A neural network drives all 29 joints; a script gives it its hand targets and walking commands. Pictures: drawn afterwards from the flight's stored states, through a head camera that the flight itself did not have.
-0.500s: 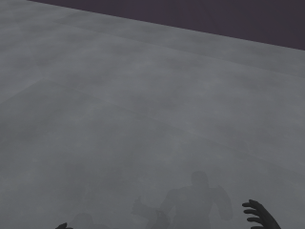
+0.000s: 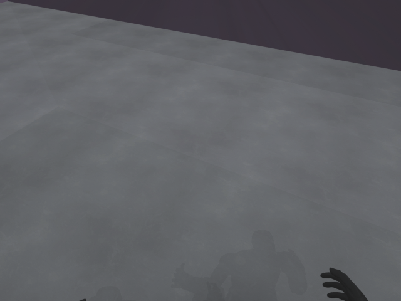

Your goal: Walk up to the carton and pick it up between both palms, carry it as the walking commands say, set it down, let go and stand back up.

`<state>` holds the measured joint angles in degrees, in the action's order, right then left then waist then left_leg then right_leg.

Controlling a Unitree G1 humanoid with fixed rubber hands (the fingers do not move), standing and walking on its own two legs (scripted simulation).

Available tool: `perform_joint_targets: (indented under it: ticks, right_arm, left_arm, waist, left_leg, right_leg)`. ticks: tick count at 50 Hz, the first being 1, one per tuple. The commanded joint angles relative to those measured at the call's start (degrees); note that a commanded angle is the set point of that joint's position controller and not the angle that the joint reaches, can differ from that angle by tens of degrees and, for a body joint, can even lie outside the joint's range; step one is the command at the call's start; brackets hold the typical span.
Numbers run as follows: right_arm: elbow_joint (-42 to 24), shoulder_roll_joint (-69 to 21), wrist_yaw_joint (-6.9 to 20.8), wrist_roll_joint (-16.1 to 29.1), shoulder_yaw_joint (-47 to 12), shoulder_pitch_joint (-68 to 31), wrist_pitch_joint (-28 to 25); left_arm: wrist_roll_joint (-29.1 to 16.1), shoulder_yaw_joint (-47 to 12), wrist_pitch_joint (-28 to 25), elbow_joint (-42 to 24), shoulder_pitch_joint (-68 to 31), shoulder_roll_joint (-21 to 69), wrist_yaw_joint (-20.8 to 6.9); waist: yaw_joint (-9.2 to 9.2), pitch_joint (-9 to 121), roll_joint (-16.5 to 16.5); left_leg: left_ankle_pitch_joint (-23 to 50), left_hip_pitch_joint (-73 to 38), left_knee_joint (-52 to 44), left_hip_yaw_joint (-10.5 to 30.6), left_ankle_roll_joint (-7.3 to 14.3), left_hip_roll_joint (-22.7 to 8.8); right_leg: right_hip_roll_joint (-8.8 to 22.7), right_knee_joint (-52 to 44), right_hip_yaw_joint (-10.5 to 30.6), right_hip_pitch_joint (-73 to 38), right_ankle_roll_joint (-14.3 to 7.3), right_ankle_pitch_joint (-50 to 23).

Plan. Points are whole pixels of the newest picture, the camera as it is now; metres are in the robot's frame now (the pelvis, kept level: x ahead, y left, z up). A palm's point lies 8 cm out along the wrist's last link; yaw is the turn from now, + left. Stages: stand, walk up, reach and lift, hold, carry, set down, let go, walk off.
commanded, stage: stand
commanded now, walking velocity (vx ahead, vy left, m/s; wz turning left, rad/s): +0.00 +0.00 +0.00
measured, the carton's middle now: out of the picture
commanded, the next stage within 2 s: walk up in 0.38 s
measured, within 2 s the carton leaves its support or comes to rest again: neither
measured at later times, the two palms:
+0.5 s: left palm out of the picture +0.11 +0.28 -0.10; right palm out of the picture +0.14 -0.29 -0.06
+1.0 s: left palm out of the picture +0.04 +0.29 -0.12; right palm out of the picture +0.14 -0.22 -0.08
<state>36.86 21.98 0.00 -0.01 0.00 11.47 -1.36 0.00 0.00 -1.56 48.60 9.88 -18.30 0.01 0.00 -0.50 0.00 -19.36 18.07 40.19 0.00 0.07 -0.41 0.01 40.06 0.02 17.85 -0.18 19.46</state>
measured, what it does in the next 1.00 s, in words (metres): stands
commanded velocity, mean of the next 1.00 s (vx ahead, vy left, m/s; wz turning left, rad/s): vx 0.01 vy -0.01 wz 0.23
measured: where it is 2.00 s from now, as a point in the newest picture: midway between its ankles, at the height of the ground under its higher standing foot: outside the picture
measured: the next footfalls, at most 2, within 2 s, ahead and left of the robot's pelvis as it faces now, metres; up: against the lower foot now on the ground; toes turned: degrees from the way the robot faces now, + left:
right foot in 1.22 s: +0.02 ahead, -0.13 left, +0.00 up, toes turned +11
left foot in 1.50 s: -0.07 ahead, +0.12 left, +0.00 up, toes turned +23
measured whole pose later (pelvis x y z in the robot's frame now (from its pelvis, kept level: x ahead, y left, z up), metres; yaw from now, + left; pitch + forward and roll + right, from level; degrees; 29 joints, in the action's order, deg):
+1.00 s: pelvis -0.03 +0.01 +0.00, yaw +11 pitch -2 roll -2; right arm 38.8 15.4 0.4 0.0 0.0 12.1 4.3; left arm 0.0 0.0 4.0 42.6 10.3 -17.7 0.5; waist -0.1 -2.9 1.8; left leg -20.3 21.3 43.8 1.9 1.3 0.4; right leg 3.1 50.4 -4.4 22.6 2.2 27.0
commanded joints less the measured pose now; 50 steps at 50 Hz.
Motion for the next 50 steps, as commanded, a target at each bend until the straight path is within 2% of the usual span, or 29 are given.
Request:
perform_joint_targets:
  ticks: [1, 2, 16, 18, 20, 21, 24, 28, 29, 30, 31, 32, 33, 34, 35, 36, 37, 38, 39, 40, 42, 43, 44, 45, 46, 47, 48, 49, 50]
  right_arm:
    - [3.0, 11.4, -0.1, -1.3, 3.5, -4.0, -2.0]
    - [2.8, 10.8, -0.2, -1.3, 3.5, -3.9, -1.8]
    - [3.6, 11.0, 0.0, -1.0, 3.3, -4.9, -1.7]
    - [3.9, 10.8, -0.2, -1.1, 3.3, -4.3, -1.7]
    - [4.1, 11.3, -0.3, -1.3, 3.3, -4.5, -1.7]
    - [3.9, 11.4, -0.3, -0.9, 3.5, -4.6, -1.6]
    - [4.0, 11.2, -0.1, -1.2, 3.4, -4.7, -1.7]
    - [3.9, 11.0, -0.1, -1.2, 3.2, -4.4, -1.9]
    - [11.0, 7.5, -0.4, -1.2, 5.3, 8.4, 2.6]
    - [4.8, 8.7, 0.3, -1.5, 5.1, 0.4, 3.7]
    - [3.4, 9.5, 0.9, -1.5, 5.3, -1.9, 4.3]
    - [3.3, 9.1, 0.9, -0.8, 5.5, -2.2, 4.5]
    - [2.5, 8.6, 0.8, -0.2, 5.3, -4.7, 4.5]
    - [2.0, 6.9, 0.8, -1.1, 5.2, -4.7, 4.7]
    - [0.6, 4.1, 0.7, -0.9, 4.6, -7.0, 4.8]
    - [-0.2, 2.2, 0.7, -1.3, 4.3, -6.8, 5.1]
    - [-0.3, 3.1, 0.7, -1.5, 4.7, -6.4, 5.6]
    - [0.5, 3.6, 0.9, -1.4, 5.0, -3.4, 5.7]
    - [0.9, 3.2, 1.2, -0.9, 5.1, -1.6, 5.7]
    - [1.1, 1.7, 1.3, -0.7, 4.6, -1.0, 5.8]
    - [1.5, -0.3, 1.7, -0.9, 3.6, 0.2, 5.5]
    - [2.3, -0.2, 1.7, -1.1, 3.4, 2.4, 5.3]
    - [2.2, 0.8, 1.4, -1.4, 3.8, 3.8, 4.7]
    - [2.9, 3.3, 1.2, -2.0, 4.4, 5.4, 4.2]
    - [2.0, 10.0, 0.7, -2.5, 6.2, 6.4, 4.0]
    - [2.8, 11.6, 0.1, -2.2, 6.6, 9.8, 3.8]
    - [2.9, 10.8, -0.4, -2.2, 6.6, 6.4, 4.0]
    - [2.5, 8.9, -0.6, -2.0, 6.1, 4.6, 4.4]
    - [2.2, 7.6, -0.5, -1.8, 5.8, 3.8, 4.4]
  left_arm:
    - [0.9, 3.1, -1.4, -2.3, -4.4, -14.0, -0.1]
    - [1.0, 3.1, -1.5, -2.5, -5.0, -14.3, -0.1]
    - [0.8, 3.0, -1.4, -1.2, -4.7, -14.4, 0.0]
    - [0.8, 3.1, -1.6, -1.2, -4.7, -14.4, -0.1]
    - [0.8, 3.2, -1.4, -1.0, -4.7, -14.6, -0.1]
    - [0.7, 2.9, -1.4, -0.9, -4.0, -14.2, -0.1]
    - [0.9, 2.8, -1.4, -1.1, -5.5, -14.0, 0.0]
    - [0.6, 3.1, -1.3, -0.6, -4.1, -14.7, 0.0]
    - [0.6, 4.0, 1.8, -6.2, -6.5, -7.8, -0.3]
    - [0.3, 2.9, 2.9, -9.0, -3.8, -6.8, 0.8]
    - [0.4, 2.7, 3.2, -8.4, -1.8, -6.5, 1.2]
    - [0.5, 3.0, 3.4, -8.8, -0.4, -6.3, 1.4]
    - [0.0, 3.5, 3.5, -8.8, 0.8, -7.2, 1.6]
    - [1.0, 3.9, 3.6, -8.9, 2.7, -8.3, 1.6]
    - [1.6, 4.2, 3.8, -8.3, 4.6, -10.7, 1.8]
    - [2.0, 4.4, 4.0, -9.0, 4.3, -13.2, 2.0]
    - [2.1, 4.5, 4.1, -9.9, 2.1, -13.0, 2.1]
    - [2.1, 4.3, 4.1, -11.1, -0.4, -11.7, 2.3]
    - [1.8, 4.1, 4.1, -11.8, -2.1, -10.2, 2.2]
    - [1.7, 4.3, 4.0, -11.7, -2.9, -9.5, 2.1]
    - [1.8, 4.7, 4.3, -11.8, -3.3, -9.5, 1.7]
    - [1.9, 4.9, 4.5, -11.9, -3.7, -10.0, 1.5]
    - [2.0, 4.8, 4.8, -11.9, -2.9, -9.3, 1.2]
    - [1.6, 4.2, 5.1, -11.8, -2.5, -6.8, 1.0]
    - [1.3, 3.2, 5.3, -13.7, -1.7, -3.1, 1.0]
    - [0.8, 2.8, 5.2, -15.5, -6.4, -3.3, 1.4]
    - [0.7, 2.8, 5.1, -14.6, -5.8, -3.6, 1.4]
    - [0.4, 2.7, 4.9, -13.8, -5.6, -3.8, 1.1]
    - [0.4, 2.9, 4.8, -13.2, -5.3, -4.0, 1.0]
  waist:
    - [0.58, -0.8, 0.9]
    - [0.36, -1.2, 1.9]
    - [0.48, -1.1, 0.5]
    - [0.57, -1.1, 2.2]
    - [0.74, -0.8, 0.5]
    - [0.81, -0.8, 1.7]
    - [0.26, -1.1, 1.5]
    - [0.83, -1.6, 0.6]
    - [-3.05, -2.3, 3.9]
    - [1.31, -5.9, -4.8]
    - [2.09, -4.3, -7.7]
    - [1.93, -2.4, -7.8]
    - [2.82, -2.7, -6.9]
    - [3.92, -3.0, -1.6]
    - [5.35, -3.9, 6.0]
    - [5.28, -3.5, 15.6]
    - [4.16, -3.3, 13.1]
    - [1.72, -2.4, 10.3]
    - [0.16, -2.0, 9.8]
    - [-0.85, -2.2, 10.5]
    - [-1.83, -2.4, 12.6]
    - [-2.95, -1.9, 10.8]
    - [-3.56, -1.6, 8.9]
    - [-4.38, -2.6, 0.4]
    - [-3.61, -2.1, -17.8]
    - [-5.64, -1.6, -17.7]
    - [-4.08, -1.5, -17.6]
    - [-2.72, -2.7, -12.5]
    - [-2.29, -3.0, -10.4]
  left_leg:
    - [4.6, -1.6, -12.3, 7.2, 3.9, -5.2]
    - [5.0, -1.6, -12.4, 7.0, 3.6, -5.0]
    - [6.4, -2.1, -12.8, 7.0, 3.8, -5.2]
    - [6.2, -2.1, -12.6, 7.3, 3.8, -5.1]
    - [5.4, -2.3, -13.4, 7.3, 3.8, -5.4]
    - [5.1, -2.5, -13.0, 7.7, 3.9, -5.5]
    - [4.2, -2.5, -12.6, 6.9, 3.7, -5.0]
    - [5.1, -2.1, -13.3, 7.8, 4.0, -5.6]
    - [0.2, 0.1, -13.1, 15.7, 3.9, -10.0]
    - [16.7, 6.6, -17.7, 23.7, 5.9, -9.5]
    - [25.1, 6.6, -17.3, 22.8, 6.5, -9.3]
    - [26.3, 7.7, -15.6, 22.9, 5.8, -9.0]
    - [21.7, 11.4, -13.9, 22.8, 4.8, -8.4]
    - [12.6, 15.8, -11.4, 19.5, 2.9, -5.0]
    - [4.6, 19.7, -3.1, 11.7, 0.2, 0.1]
    - [-10.1, 18.1, 13.8, 2.3, -1.7, 5.3]
    - [-14.7, 16.5, 24.8, 0.3, -2.5, 2.4]
    - [-14.7, 13.0, 29.3, 0.5, -2.5, 1.1]
    - [-12.9, 10.2, 29.4, -0.1, -2.2, -0.4]
    - [-11.7, 9.1, 23.8, -0.1, -2.0, -2.1]
    - [-9.0, 5.2, 8.8, -1.7, -1.0, -2.6]
    - [-3.4, 1.2, 0.9, -3.1, -0.1, -1.4]
    - [-0.2, -2.0, -6.1, -2.2, 1.1, -0.7]
    - [7.9, -4.7, -14.6, 7.2, 3.3, -4.8]
    - [21.9, -10.4, -21.9, 31.7, 6.8, -16.6]
    - [22.0, -4.9, -24.4, 36.7, 8.8, -18.0]
    - [18.0, -2.7, -25.4, 36.4, 11.4, -18.6]
    - [17.7, -1.1, -24.1, 33.3, 11.0, -16.3]
    - [18.2, -0.7, -22.9, 31.1, 10.0, -14.3]
  right_leg:
    - [5.0, -12.5, 7.5, 0.0, -3.3, -4.8]
    - [5.2, -12.6, 7.6, 0.4, -3.3, -4.2]
    - [5.4, -12.6, 7.5, 0.4, -3.1, -5.5]
    - [5.4, -13.0, 7.8, 0.0, -3.2, -6.1]
    - [5.4, -12.7, 7.6, -0.4, -3.1, -5.4]
    - [5.1, -12.7, 7.4, 0.0, -3.4, -5.3]
    - [5.4, -13.6, 8.1, 0.8, -3.3, -5.0]
    - [5.1, -12.6, 7.4, -0.1, -3.0, -6.1]
    - [5.5, -6.4, -0.2, 3.6, -0.1, 1.2]
    - [3.5, -3.9, 0.3, 1.2, 1.5, 4.1]
    - [3.5, -3.4, 0.4, -0.8, 2.2, 4.3]
    - [3.8, -3.8, 1.4, -3.7, 1.7, 4.9]
    - [5.4, -6.1, 3.3, -6.7, 0.9, 5.4]
    - [7.7, -11.4, 7.6, -9.1, -0.1, 7.6]
    - [14.4, -19.0, 12.9, -10.6, -2.7, 8.1]
    - [24.3, -25.1, 19.6, -6.9, -8.6, -1.0]
    - [27.9, -24.5, 18.8, -2.1, -12.4, -10.0]
    - [26.5, -22.1, 15.5, 0.5, -12.9, -16.3]
    - [24.3, -20.0, 10.8, 1.2, -12.4, -20.4]
    - [22.9, -19.2, 7.2, 0.5, -11.1, -20.9]
    - [20.2, -15.3, 1.7, -0.2, -7.6, -22.8]
    - [19.1, -11.8, -0.6, 1.0, -6.0, -19.9]
    - [16.9, -6.0, -2.6, 1.9, -4.1, -17.5]
    - [12.9, 3.3, -6.0, 7.0, -1.0, -8.4]
    - [3.2, 13.7, -6.1, 19.8, 2.0, 14.7]
    - [2.1, 18.4, 1.9, 17.4, 3.3, 16.4]
    - [2.4, 19.5, 2.7, 15.6, 3.5, 14.9]
    - [2.3, 19.3, 2.0, 14.4, 3.7, 12.5]
    - [2.2, 19.6, 1.5, 13.4, 3.8, 10.3]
